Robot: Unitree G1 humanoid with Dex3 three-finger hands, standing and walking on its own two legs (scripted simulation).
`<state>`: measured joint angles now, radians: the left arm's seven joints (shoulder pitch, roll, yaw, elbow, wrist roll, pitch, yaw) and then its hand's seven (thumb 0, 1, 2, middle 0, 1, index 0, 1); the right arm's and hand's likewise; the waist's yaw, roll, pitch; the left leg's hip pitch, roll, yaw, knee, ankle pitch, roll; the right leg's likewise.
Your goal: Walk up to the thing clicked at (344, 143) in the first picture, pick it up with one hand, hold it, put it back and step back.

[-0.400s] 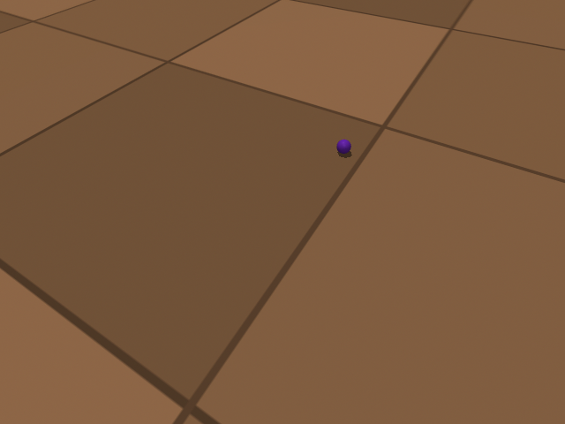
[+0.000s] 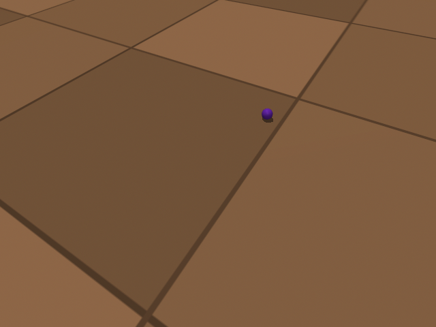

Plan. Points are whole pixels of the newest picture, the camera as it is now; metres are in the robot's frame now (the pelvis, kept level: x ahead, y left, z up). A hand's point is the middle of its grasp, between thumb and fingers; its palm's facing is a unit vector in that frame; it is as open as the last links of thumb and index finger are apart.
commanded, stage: stand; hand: left
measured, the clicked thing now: (267, 114) +1.65 -0.36 -0.74
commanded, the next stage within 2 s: walk up in 0.72 s
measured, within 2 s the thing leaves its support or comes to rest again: neither
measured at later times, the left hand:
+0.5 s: hand out of the picture +0.07 +0.25 -0.16, palm faces -0.02 -0.94 -0.34, open 7.4 cm
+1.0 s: hand out of the picture +0.16 +0.23 -0.13, palm faces -0.16 -0.91 -0.39, open 7.4 cm
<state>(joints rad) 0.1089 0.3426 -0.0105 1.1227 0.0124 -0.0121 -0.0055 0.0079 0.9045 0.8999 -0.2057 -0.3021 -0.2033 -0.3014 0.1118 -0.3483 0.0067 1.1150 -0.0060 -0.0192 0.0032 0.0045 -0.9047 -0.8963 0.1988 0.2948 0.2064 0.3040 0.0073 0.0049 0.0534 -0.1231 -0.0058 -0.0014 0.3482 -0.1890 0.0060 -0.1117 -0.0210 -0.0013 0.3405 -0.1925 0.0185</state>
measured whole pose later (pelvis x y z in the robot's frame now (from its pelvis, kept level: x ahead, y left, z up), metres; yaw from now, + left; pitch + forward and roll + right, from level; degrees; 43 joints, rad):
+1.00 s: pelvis +0.06 -0.05 -0.01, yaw -8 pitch -2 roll +2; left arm 0.22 0.46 0.09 1.00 0.04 0.01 -0.13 0.01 0.91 0.90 -0.20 -0.30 -0.20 -0.30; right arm 0.25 -0.45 -0.10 1.01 -0.05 -0.07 0.04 0.01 -0.90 -0.90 0.20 0.30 0.21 0.30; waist -0.01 0.00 0.03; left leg 0.00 0.07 0.13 0.36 -0.32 -0.02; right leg -0.44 -0.13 0.01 0.71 -0.30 0.00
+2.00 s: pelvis +0.53 -0.23 -0.03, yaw -21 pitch -3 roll +0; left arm 0.18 0.41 0.06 0.86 0.02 -0.07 -0.09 0.01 0.91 0.90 -0.20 -0.30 -0.20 -0.30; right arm 0.37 -0.45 -0.06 0.88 -0.01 -0.06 0.04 0.01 -0.90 -0.90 0.20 0.30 0.21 0.30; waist -0.04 0.07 0.08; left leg -0.04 0.13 0.13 0.70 -0.51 0.01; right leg -0.43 -0.03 -0.07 0.64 -0.16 -0.03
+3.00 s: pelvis +0.91 -0.34 -0.03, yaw -22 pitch -4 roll +0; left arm 0.17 0.37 0.05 0.85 0.02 -0.07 -0.06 0.01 0.91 0.90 -0.20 -0.30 -0.20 -0.30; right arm 0.38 -0.41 -0.04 0.85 0.00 -0.05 0.03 0.01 -0.90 -0.90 0.20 0.30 0.21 0.30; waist -0.04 0.05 0.12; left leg -0.12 0.05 0.07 0.78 -0.47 0.04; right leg -0.37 -0.02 -0.08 0.60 -0.17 -0.04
